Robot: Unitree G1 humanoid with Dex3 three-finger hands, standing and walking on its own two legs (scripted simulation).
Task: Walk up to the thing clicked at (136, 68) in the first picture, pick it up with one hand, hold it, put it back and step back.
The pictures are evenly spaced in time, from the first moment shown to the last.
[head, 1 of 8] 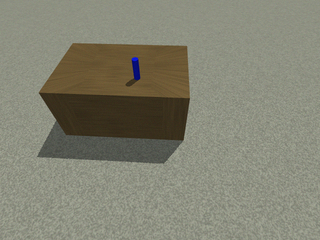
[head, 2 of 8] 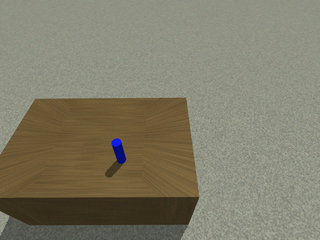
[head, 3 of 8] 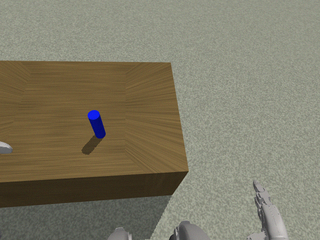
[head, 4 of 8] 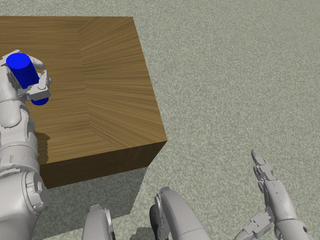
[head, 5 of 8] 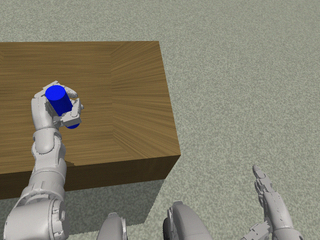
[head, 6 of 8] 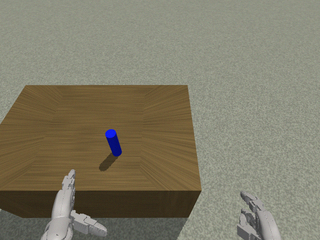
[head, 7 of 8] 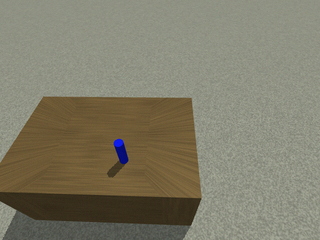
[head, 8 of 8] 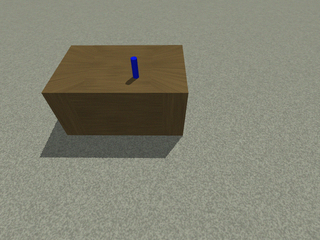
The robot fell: no
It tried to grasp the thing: yes
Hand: left
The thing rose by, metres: 0.28
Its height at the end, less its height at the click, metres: +0.00
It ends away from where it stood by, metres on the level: 0.01
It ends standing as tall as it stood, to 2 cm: yes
